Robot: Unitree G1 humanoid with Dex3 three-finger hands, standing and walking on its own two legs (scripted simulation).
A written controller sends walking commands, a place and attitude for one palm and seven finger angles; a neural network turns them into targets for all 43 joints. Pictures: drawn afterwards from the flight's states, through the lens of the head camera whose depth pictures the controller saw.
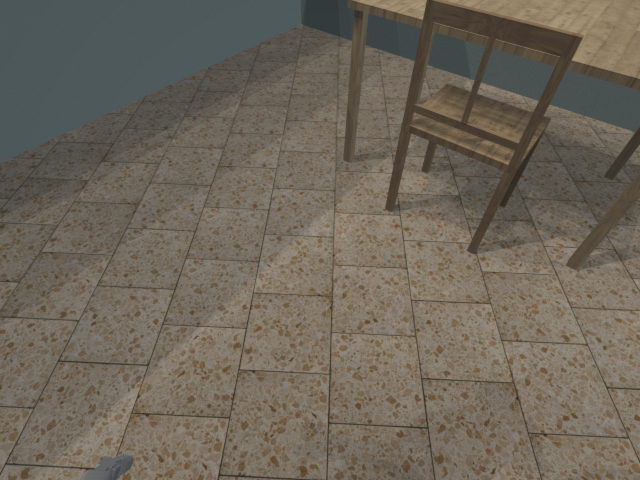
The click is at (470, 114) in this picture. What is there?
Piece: chair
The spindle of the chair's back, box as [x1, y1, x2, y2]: [461, 37, 495, 123]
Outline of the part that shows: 489,37 461,122 464,123 468,118 495,39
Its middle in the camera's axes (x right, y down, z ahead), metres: +0.48 -0.48 +1.20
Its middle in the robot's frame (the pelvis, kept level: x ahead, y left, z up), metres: +1.23 -0.43 -0.10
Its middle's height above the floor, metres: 0.67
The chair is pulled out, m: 0.00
